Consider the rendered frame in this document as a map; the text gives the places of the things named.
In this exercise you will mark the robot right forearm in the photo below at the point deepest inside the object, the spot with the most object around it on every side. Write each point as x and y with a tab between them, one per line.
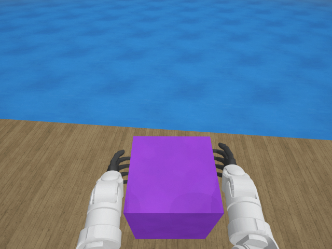
246	220

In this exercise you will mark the left robot hand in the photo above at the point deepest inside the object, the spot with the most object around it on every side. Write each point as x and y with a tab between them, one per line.
116	160

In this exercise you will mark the carton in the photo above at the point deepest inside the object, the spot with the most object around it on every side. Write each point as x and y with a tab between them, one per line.
172	189

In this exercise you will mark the right robot hand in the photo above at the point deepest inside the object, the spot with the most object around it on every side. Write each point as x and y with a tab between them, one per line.
228	157

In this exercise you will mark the robot left forearm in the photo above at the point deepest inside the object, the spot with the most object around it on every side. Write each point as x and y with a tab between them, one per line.
101	229

